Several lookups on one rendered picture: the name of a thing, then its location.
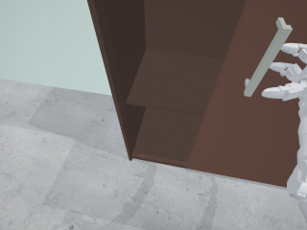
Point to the right robot hand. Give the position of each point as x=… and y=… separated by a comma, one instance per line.
x=293, y=73

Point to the robot right upper arm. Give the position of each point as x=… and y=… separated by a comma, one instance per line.
x=297, y=186

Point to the wardrobe door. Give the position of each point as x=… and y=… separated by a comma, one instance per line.
x=253, y=138

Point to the handle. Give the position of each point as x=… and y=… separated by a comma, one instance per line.
x=266, y=61

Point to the right robot forearm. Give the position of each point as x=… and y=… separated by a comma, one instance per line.
x=302, y=130

